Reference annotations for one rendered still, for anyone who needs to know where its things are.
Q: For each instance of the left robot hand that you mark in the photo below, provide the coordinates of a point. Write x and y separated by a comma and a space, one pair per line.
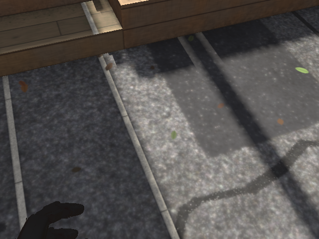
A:
37, 225

